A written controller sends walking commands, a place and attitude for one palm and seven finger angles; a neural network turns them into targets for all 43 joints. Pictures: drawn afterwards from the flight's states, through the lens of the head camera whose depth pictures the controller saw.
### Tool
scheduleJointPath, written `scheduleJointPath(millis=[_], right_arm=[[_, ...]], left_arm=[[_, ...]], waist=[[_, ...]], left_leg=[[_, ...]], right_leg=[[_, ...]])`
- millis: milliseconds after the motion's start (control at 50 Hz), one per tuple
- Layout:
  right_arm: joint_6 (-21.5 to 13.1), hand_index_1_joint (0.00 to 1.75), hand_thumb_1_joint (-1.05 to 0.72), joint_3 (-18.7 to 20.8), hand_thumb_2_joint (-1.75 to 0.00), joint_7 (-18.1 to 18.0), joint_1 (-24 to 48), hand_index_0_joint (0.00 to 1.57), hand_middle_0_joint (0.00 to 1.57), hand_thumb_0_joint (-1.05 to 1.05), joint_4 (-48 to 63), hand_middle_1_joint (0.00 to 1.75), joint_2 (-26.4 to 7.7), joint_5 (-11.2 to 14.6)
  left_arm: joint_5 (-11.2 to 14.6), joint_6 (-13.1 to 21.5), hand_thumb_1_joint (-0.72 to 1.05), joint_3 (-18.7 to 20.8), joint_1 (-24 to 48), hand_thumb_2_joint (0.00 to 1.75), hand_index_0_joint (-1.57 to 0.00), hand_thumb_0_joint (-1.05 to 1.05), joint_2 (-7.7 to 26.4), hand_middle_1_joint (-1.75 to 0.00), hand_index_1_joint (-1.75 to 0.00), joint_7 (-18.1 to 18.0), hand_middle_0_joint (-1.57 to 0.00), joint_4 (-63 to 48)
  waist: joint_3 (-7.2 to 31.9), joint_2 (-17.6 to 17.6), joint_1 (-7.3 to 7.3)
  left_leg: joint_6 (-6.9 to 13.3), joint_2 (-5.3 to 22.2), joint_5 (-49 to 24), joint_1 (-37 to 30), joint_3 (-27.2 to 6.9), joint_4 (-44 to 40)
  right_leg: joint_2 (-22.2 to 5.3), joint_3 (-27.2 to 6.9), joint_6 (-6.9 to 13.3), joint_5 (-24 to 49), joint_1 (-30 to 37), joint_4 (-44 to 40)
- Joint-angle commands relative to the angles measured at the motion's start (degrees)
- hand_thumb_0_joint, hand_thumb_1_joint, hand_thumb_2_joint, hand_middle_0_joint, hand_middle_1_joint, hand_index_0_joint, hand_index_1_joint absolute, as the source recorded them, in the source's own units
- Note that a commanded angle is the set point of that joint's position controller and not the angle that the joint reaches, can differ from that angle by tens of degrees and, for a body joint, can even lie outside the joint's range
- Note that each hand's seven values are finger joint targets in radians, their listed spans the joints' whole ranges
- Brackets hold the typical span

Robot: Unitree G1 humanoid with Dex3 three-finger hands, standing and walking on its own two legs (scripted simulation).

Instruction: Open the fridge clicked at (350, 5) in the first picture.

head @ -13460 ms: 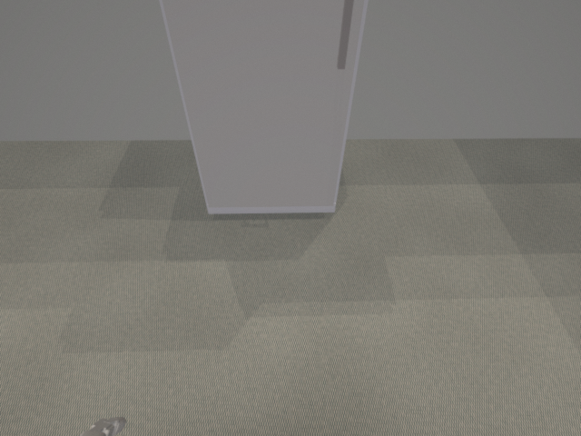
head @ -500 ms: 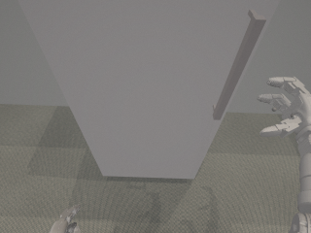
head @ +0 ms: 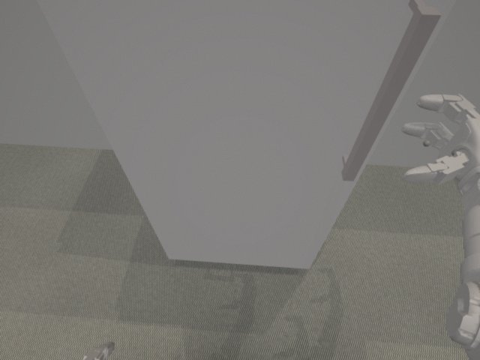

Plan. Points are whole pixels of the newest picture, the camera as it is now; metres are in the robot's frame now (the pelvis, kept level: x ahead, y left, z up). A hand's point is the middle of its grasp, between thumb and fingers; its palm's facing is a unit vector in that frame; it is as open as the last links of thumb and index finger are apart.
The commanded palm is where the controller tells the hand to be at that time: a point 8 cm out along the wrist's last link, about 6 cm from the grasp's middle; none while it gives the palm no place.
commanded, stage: move the hooked fingers beside the handle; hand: right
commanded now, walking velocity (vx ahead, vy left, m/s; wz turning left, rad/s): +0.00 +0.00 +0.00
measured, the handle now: (374, 108) +0.51 -0.16 +0.16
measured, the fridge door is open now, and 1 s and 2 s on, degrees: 0 0 0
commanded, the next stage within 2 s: feel for the door with the fingertips in 1.90 s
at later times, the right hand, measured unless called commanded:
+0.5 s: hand (434, 144) +0.44 -0.24 +0.15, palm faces -0.03 +1.00 -0.01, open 14.0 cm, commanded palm +0.42 -0.29 +0.15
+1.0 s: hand (429, 144) +0.45 -0.24 +0.14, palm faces -0.04 +1.00 +0.00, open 14.0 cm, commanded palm +0.43 -0.28 +0.14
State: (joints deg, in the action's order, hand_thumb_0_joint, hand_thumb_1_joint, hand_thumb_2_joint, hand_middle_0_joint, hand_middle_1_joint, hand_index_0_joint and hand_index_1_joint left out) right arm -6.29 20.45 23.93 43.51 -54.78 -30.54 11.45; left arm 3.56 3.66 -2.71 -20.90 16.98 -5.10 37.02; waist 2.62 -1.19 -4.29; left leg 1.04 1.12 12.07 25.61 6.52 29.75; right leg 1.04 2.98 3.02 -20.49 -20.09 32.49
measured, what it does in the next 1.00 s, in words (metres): stands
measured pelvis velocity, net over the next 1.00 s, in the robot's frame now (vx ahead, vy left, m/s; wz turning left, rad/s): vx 0.00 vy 0.00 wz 0.02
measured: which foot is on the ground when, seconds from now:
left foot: down 0.00-1.00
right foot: down 0.00-1.00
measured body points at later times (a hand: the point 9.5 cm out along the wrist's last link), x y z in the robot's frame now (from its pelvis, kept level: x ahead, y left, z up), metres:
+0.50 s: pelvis +0.00 +0.00 +0.00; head +0.05 -0.01 +0.45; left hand +0.05 +0.27 -0.11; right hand +0.44 -0.29 +0.15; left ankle +0.03 +0.11 -0.73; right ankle -0.05 -0.08 -0.73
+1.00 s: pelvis +0.00 +0.00 +0.00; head +0.06 -0.01 +0.44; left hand +0.05 +0.26 -0.11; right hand +0.45 -0.29 +0.14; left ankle +0.03 +0.11 -0.73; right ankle -0.05 -0.08 -0.73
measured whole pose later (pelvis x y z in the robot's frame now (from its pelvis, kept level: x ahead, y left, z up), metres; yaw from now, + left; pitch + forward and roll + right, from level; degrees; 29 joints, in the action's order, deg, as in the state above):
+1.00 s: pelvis +0.00 +0.00 +0.00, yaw +1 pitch +10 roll +2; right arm -8.3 21.8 24.5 43.0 -56.3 -32.3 11.8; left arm 3.8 0.2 -2.9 -23.0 16.4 -4.0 35.3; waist 3.4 -1.3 -4.7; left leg 0.7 0.5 12.2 27.7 5.6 30.3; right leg 0.5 3.8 3.3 -21.6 -22.3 34.1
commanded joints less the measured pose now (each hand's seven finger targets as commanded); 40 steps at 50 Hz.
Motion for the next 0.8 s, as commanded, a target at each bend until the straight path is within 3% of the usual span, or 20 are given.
scheduleJointPath(millis=[0, 20, 60, 100, 140, 180, 240, 280, 320, 340, 380, 400, 440, 520, 560, 600, 620, 640, 700, 780], right_arm=[[-6.3, 1.20, 0.50, 1.5, -0.30, -0.6, 31.8, 0.30, 0.30, 0.00, 9.6, 1.20, -14.7, 0.8], [-6.7, 1.20, 0.50, 2.6, -0.30, -0.8, 31.1, 0.30, 0.30, 0.00, 9.1, 1.20, -16.1, 0.9], [-6.9, 1.20, 0.50, 4.0, -0.30, -0.7, 28.3, 0.30, 0.30, 0.00, 8.8, 1.20, -17.2, 0.5], [-6.7, 1.20, 0.50, 3.6, -0.30, -0.6, 27.4, 0.30, 0.30, 0.00, 7.8, 1.20, -16.7, 0.2], [-6.4, 1.20, 0.50, 4.6, -0.30, -0.5, 23.4, 0.30, 0.30, 0.00, 7.6, 1.20, -17.2, 0.1], [-6.0, 1.20, 0.50, 5.7, -0.30, -0.5, 22.8, 0.30, 0.30, 0.00, 7.4, 1.20, -18.6, 0.3], [-6.5, 1.20, 0.50, 8.2, -0.30, -0.7, 21.5, 0.30, 0.30, 0.00, 10.5, 1.20, -21.1, 0.7], [-7.0, 1.20, 0.50, 9.3, -0.30, -0.5, 21.9, 0.30, 0.30, 0.00, 12.3, 1.20, -22.5, 0.9], [-7.8, 1.20, 0.50, 6.7, -0.30, -0.2, 24.6, 0.30, 0.30, 0.00, 15.6, 1.20, -20.4, 1.2], [-7.8, 1.20, 0.50, 7.8, -0.30, 0.0, 23.7, 0.30, 0.30, 0.00, 15.3, 1.20, -21.1, 1.1], [-7.4, 1.20, 0.50, 6.3, -0.30, 0.7, 25.1, 0.30, 0.30, 0.00, 14.3, 1.20, -20.1, 1.2], [-7.0, 1.20, 0.50, 3.6, -0.30, 1.2, 25.9, 0.30, 0.30, 0.00, 13.5, 1.20, -17.0, 1.3], [-6.1, 1.20, 0.50, 1.4, -0.30, 1.9, 27.0, 0.30, 0.30, 0.00, 12.9, 1.20, -14.5, 1.7], [-4.4, 1.20, 0.50, 0.9, -0.30, 1.8, 29.2, 0.30, 0.30, 0.00, 5.9, 1.20, -14.6, 1.8], [-5.1, 1.20, 0.50, 1.3, -0.30, 1.5, 30.9, 0.30, 0.30, 0.00, 7.0, 1.20, -15.4, 1.4], [-6.2, 1.20, 0.50, 0.2, -0.30, 1.0, 30.4, 0.30, 0.30, 0.00, 9.3, 1.20, -13.8, 1.0], [-6.8, 1.20, 0.50, 0.8, -0.30, 0.4, 30.4, 0.30, 0.30, 0.00, 10.0, 1.20, -14.4, 1.2], [-7.2, 1.20, 0.50, 2.6, -0.30, 0.1, 29.8, 0.30, 0.30, 0.00, 9.9, 1.20, -16.4, 0.9], [-7.5, 1.20, 0.50, 4.5, -0.30, -0.7, 29.7, 0.30, 0.30, 0.00, 8.8, 1.20, -18.1, 1.0], [-6.8, 1.20, 0.50, 6.9, -0.30, -1.2, 25.0, 0.30, 0.30, 0.00, 9.2, 1.20, -20.7, 0.1]], left_arm=[[-0.1, 1.5, 0.90, 3.5, -4.2, 0.90, -0.20, 0.00, 8.8, -0.30, -0.30, -0.8, -0.20, -4.3], [-0.2, 1.2, 0.90, 3.8, -5.0, 0.90, -0.20, 0.00, 9.1, -0.30, -0.30, -0.8, -0.20, -4.0], [-0.3, 1.0, 0.90, 3.7, -5.0, 0.90, -0.20, 0.00, 9.1, -0.30, -0.30, -0.4, -0.20, -4.5], [-0.3, 0.5, 0.90, 3.7, -5.1, 0.90, -0.20, 0.00, 9.0, -0.30, -0.30, -0.3, -0.20, -4.6], [-0.2, -0.1, 0.90, 3.9, -5.2, 0.90, -0.20, 0.00, 9.0, -0.30, -0.30, 0.2, -0.20, -5.4], [-0.3, -0.5, 0.90, 3.9, -5.2, 0.90, -0.20, 0.00, 9.3, -0.30, -0.30, 0.3, -0.20, -5.8], [-0.2, -1.0, 0.90, 4.2, -5.0, 0.90, -0.20, 0.00, 9.4, -0.30, -0.30, 0.4, -0.20, -7.1], [0.0, -1.2, 0.90, 4.3, -4.9, 0.90, -0.20, 0.00, 9.3, -0.30, -0.30, 0.3, -0.20, -7.3], [0.1, -1.3, 0.90, 4.3, -4.5, 0.90, -0.20, 0.00, 9.0, -0.30, -0.30, 0.1, -0.20, -7.5], [0.0, -1.1, 0.90, 4.2, -4.5, 0.90, -0.20, 0.00, 8.9, -0.30, -0.30, 0.2, -0.20, -7.4], [0.3, -1.1, 0.90, 4.0, -4.6, 0.90, -0.20, 0.00, 8.9, -0.30, -0.30, -0.1, -0.20, -6.6], [0.4, -0.9, 0.90, 3.9, -4.2, 0.90, -0.20, 0.00, 8.7, -0.30, -0.30, -0.1, -0.20, -6.5], [0.6, -0.6, 0.90, 4.0, -4.2, 0.90, -0.20, 0.00, 8.8, -0.30, -0.30, -0.3, -0.20, -6.1], [0.5, -0.7, 0.90, 3.6, -4.9, 0.90, -0.20, 0.00, 9.5, -0.30, -0.30, -0.8, -0.20, -4.9], [0.3, -0.3, 0.90, 3.6, -4.7, 0.90, -0.20, 0.00, 9.5, -0.30, -0.30, -0.7, -0.20, -5.4], [0.1, -0.1, 0.90, 3.5, -4.4, 0.90, -0.20, 0.00, 9.0, -0.30, -0.30, -0.4, -0.20, -5.9], [-0.2, -0.3, 0.90, 3.7, -4.9, 0.90, -0.20, 0.00, 9.0, -0.30, -0.30, -0.3, -0.20, -5.7], [-0.1, -0.3, 0.90, 3.6, -4.8, 0.90, -0.20, 0.00, 9.1, -0.30, -0.30, -0.1, -0.20, -5.8], [-0.1, -0.6, 0.90, 3.6, -4.7, 0.90, -0.20, 0.00, 9.0, -0.30, -0.30, 0.1, -0.20, -5.9], [-0.1, -1.2, 0.90, 3.5, -4.3, 0.90, -0.20, 0.00, 9.0, -0.30, -0.30, 0.5, -0.20, -7.3]], waist=[[19.1, -3.3, -1.76], [20.2, -1.8, -1.46], [22.7, -3.9, -0.23], [21.7, -3.9, -0.37], [21.6, -3.8, 0.75], [20.0, -1.8, 0.84], [22.2, -1.1, 1.52], [22.6, -0.1, 1.37], [22.8, -2.9, 0.29], [23.1, -4.1, 0.78], [20.7, -4.2, -0.28], [19.5, -6.1, -0.89], [18.7, -6.8, -1.60], [14.3, -0.9, -3.04], [17.5, -1.3, -2.52], [20.9, -5.5, -1.63], [22.0, -5.6, -1.59], [22.4, -5.3, -1.06], [22.1, -2.3, -0.85], [22.8, -4.1, 1.13]], left_leg=[[1.0, -0.6, -14.6, -10.1, -4.1, 0.1], [1.2, -0.6, -15.6, -11.3, -4.0, 0.4], [1.1, -0.6, -17.0, -12.3, -4.3, 0.8], [1.0, -0.6, -17.9, -12.2, -4.2, 0.9], [1.1, -0.7, -19.2, -12.9, -4.2, 1.2], [1.0, -0.7, -18.8, -13.4, -4.2, 1.0], [0.9, -0.8, -19.9, -16.0, -4.7, 1.2], [0.8, -0.8, -20.9, -17.5, -5.0, 1.1], [0.9, -0.7, -20.7, -16.8, -5.2, 1.0], [0.8, -1.0, -20.1, -16.0, -5.3, 0.8], [0.8, -1.1, -18.4, -14.1, -5.0, 0.2], [0.9, -1.1, -16.9, -12.2, -4.9, -0.3], [0.9, -1.2, -15.2, -9.9, -4.7, -0.8], [1.0, -0.9, -11.5, -8.2, -4.1, -0.8], [1.0, -0.9, -12.3, -9.4, -4.3, 0.0], [1.2, -0.8, -14.2, -9.3, -4.3, 0.9], [1.3, -0.8, -15.4, -9.2, -4.2, 1.3], [1.2, -1.1, -15.6, -9.3, -4.4, 1.3], [1.0, -1.1, -16.9, -11.5, -4.4, 1.5], [1.0, -0.8, -20.2, -14.5, -4.8, 2.1]], right_leg=[[-2.0, -5.9, -2.4, 23.8, 5.0, -2.9], [-2.2, -5.8, -2.3, 25.3, 5.0, -2.6], [-2.1, -5.9, -2.8, 28.1, 5.8, -2.5], [-2.2, -5.5, -2.8, 28.5, 4.7, -2.5], [-2.4, -5.3, -2.8, 31.2, 4.3, -2.3], [-2.3, -5.1, -2.6, 28.5, 2.1, -2.6], [-2.1, -4.4, -1.9, 27.1, 1.4, -2.8], [-2.0, -4.1, -1.5, 26.3, 0.9, -3.0], [-2.2, -3.8, -1.5, 26.8, 2.5, -2.8], [-2.1, -4.1, -1.5, 27.1, 3.4, -2.7], [-2.1, -4.3, -1.5, 25.4, 3.5, -2.9], [-2.1, -4.4, -1.6, 24.3, 4.2, -3.0], [-2.2, -4.6, -1.7, 23.7, 5.6, -2.7], [-2.0, -5.0, -1.3, 16.7, 0.9, -2.8], [-1.8, -5.5, -1.5, 17.8, 1.1, -2.7], [-1.8, -5.7, -2.2, 22.3, 4.2, -2.0], [-2.1, -5.7, -2.4, 25.4, 5.6, -1.3], [-2.2, -6.0, -2.7, 25.9, 5.6, -1.2], [-2.2, -5.8, -2.4, 25.3, 3.2, -1.4], [-2.0, -5.0, -2.5, 28.6, 1.8, -1.7]])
